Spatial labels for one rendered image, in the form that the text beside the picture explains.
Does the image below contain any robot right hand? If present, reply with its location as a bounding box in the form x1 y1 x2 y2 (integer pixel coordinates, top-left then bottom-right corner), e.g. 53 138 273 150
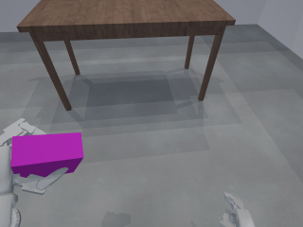
220 192 256 227

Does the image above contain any sponge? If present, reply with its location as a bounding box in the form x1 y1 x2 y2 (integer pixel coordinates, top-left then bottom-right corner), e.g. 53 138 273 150
10 132 84 178

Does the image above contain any left robot forearm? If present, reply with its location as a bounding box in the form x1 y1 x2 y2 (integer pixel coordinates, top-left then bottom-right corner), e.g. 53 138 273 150
0 193 22 227

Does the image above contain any robot left hand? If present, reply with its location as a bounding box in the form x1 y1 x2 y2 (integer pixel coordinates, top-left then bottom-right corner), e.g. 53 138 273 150
0 118 68 195

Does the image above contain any table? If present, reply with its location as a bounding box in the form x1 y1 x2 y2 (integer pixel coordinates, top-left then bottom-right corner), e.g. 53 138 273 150
17 0 236 111

